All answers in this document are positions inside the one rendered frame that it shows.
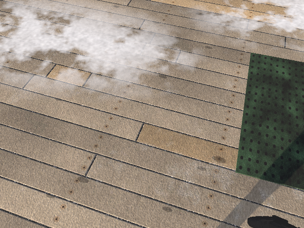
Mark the robot right hand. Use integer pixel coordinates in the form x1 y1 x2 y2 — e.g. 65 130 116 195
247 215 300 228

